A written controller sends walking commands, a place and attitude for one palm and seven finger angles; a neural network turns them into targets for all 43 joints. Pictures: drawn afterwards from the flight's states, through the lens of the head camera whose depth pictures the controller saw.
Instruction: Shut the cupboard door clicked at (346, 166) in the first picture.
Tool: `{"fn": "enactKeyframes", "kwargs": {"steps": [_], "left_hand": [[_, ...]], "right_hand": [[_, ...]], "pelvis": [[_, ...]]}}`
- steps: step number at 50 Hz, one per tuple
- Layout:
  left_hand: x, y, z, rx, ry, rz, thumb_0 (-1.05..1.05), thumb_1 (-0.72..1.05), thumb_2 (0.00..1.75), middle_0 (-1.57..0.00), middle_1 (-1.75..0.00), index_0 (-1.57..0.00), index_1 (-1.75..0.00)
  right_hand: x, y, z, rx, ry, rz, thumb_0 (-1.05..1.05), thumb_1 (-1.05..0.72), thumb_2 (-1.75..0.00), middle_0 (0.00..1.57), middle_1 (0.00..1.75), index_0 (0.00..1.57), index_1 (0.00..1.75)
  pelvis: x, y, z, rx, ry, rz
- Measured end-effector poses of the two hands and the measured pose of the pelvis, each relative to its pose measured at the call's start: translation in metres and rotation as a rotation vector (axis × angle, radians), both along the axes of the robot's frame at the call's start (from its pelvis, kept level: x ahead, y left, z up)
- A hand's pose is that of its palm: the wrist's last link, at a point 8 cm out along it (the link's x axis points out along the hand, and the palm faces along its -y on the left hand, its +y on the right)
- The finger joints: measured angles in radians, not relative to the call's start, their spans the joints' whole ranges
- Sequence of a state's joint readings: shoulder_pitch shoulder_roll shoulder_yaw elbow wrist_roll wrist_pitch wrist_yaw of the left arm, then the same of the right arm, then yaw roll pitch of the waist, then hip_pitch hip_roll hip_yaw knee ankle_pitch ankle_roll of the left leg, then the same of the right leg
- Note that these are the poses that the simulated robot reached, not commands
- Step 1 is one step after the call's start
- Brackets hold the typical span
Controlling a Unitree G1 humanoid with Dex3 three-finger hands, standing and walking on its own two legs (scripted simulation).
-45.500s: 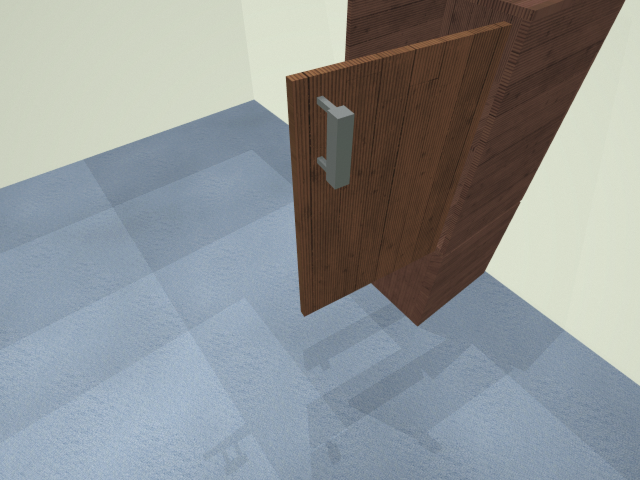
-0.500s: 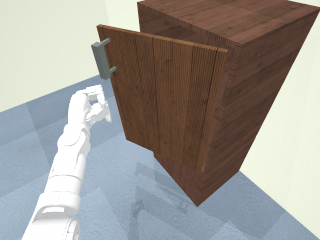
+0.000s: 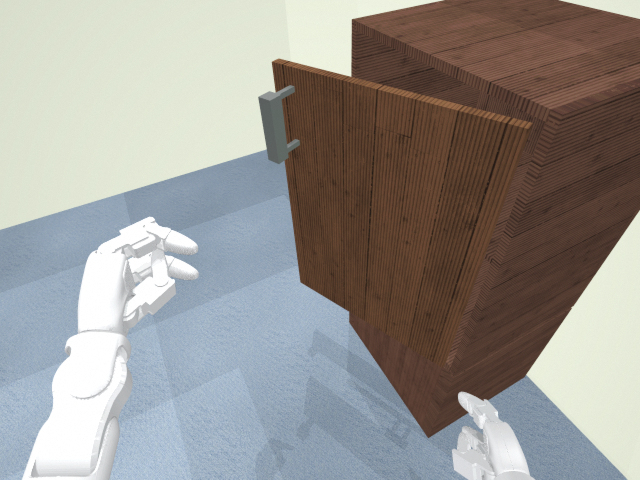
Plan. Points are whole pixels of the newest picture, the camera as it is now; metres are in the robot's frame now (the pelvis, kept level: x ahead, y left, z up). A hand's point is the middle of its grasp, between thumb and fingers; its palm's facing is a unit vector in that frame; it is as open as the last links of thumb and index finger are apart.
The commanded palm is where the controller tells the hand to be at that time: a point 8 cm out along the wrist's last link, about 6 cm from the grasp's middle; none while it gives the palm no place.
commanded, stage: draw the hand back to the body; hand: left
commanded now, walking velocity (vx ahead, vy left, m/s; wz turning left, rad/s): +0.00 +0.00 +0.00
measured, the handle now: (283, 123) +0.64 +0.16 +0.15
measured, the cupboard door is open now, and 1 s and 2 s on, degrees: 24 24 24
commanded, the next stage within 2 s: step back with the hand held close in 0.72 s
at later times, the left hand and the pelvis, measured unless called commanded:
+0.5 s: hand (64, 350) +0.18 +0.27 +0.16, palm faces +0.49 -0.78 -0.38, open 7.1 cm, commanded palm +0.14 +0.30 +0.17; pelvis +0.00 +0.00 +0.00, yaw +0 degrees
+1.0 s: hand (72, 339) +0.19 +0.27 +0.16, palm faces +0.43 -0.78 -0.45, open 7.4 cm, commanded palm +0.14 +0.31 +0.17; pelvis -0.01 +0.01 +0.00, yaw -1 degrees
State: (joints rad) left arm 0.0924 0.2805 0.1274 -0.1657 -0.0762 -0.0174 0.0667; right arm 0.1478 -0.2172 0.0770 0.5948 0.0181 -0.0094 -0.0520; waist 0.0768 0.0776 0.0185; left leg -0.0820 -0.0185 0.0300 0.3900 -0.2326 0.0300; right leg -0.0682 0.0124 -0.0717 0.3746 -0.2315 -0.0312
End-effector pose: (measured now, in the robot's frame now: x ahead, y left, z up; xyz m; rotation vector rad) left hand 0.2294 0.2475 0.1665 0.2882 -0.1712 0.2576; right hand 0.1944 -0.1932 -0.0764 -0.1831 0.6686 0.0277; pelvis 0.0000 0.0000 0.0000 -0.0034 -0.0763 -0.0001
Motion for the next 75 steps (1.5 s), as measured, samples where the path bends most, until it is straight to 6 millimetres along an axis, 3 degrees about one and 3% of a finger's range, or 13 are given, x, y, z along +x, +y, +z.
{"fn": "enactKeyframes", "kwargs": {"steps": [7, 13, 21, 27, 40, 48, 58, 66, 75], "left_hand": [[-0.022, 0.015, 0.005, 0.066, 0.012, 0.047, 0.01, 0.89, 0.9, -0.71, -0.86, -0.72, -0.85], [-0.049, 0.037, -0.002, 0.11, 0.065, 0.12, 0.01, 0.89, 0.9, -0.55, -0.68, -0.55, -0.67], [-0.091, 0.06, 0.006, 0.162, 0.051, 0.237, 0.01, 0.89, 0.9, -0.34, -0.45, -0.34, -0.44], [-0.094, 0.058, 0.003, 0.121, 0.018, 0.254, 0.01, 0.89, 0.9, -0.25, -0.35, -0.25, -0.35], [-0.089, 0.052, 0.01, 0.145, -0.003, 0.202, 0.01, 0.89, 0.9, -0.21, -0.3, -0.21, -0.3], [-0.085, 0.058, 0.014, 0.203, 0.008, 0.2, 0.01, 0.89, 0.9, -0.21, -0.3, -0.21, -0.3], [-0.079, 0.061, 0.001, 0.248, 0.074, 0.103, 0.01, 0.89, 0.9, -0.21, -0.3, -0.21, -0.3], [-0.102, 0.074, 0.013, 0.288, -0.017, 0.1, 0.01, 0.89, 0.9, -0.21, -0.3, -0.21, -0.3], [-0.143, 0.082, 0.0, 0.262, -0.057, 0.163, 0.01, 0.89, 0.9, -0.21, -0.3, -0.21, -0.3]], "right_hand": [[-0.025, -0.007, -0.02, 0.014, 0.099, -0.056, 0.01, -0.9, -0.9, 0.2, 0.3, 0.2, 0.3], [-0.036, -0.026, -0.021, -0.023, 0.118, -0.108, 0.02, -0.9, -0.9, 0.2, 0.29, 0.2, 0.3], [-0.026, -0.039, -0.008, -0.066, 0.037, -0.117, 0.02, -0.91, -0.9, 0.2, 0.29, 0.2, 0.3], [-0.016, -0.031, -0.001, -0.066, -0.013, -0.084, 0.01, -0.91, -0.9, 0.2, 0.29, 0.2, 0.3], [-0.027, -0.016, -0.003, -0.025, -0.013, -0.076, 0.01, -0.9, -0.9, 0.2, 0.29, 0.2, 0.3], [-0.04, -0.027, -0.013, -0.041, 0.055, -0.114, 0.01, -0.9, -0.9, 0.2, 0.3, 0.2, 0.3], [-0.059, -0.043, -0.011, -0.106, 0.098, -0.229, 0.01, -0.9, -0.9, 0.2, 0.29, 0.2, 0.3], [-0.078, -0.032, 0.0, -0.117, 0.048, -0.241, 0.01, -0.9, -0.9, 0.2, 0.29, 0.2, 0.3], [-0.116, -0.022, -0.011, -0.123, 0.052, -0.198, 0.01, -0.9, -0.9, 0.2, 0.29, 0.2, 0.3]], "pelvis": [[0.008, 0.003, 0.0, 0.0, 0.005, -0.012], [0.011, 0.002, -0.001, -0.002, 0.006, -0.017], [0.006, 0.003, -0.001, -0.007, -0.005, -0.012], [-0.003, 0.004, -0.001, -0.005, -0.013, -0.001], [-0.005, 0.003, 0.0, -0.006, -0.021, -0.014], [-0.006, 0.006, -0.002, -0.016, 0.034, -0.012], [-0.017, 0.02, -0.008, -0.005, 0.083, -0.033], [-0.04, 0.027, -0.012, -0.004, 0.077, -0.045], [-0.072, 0.029, -0.021, -0.017, 0.067, -0.025]]}}
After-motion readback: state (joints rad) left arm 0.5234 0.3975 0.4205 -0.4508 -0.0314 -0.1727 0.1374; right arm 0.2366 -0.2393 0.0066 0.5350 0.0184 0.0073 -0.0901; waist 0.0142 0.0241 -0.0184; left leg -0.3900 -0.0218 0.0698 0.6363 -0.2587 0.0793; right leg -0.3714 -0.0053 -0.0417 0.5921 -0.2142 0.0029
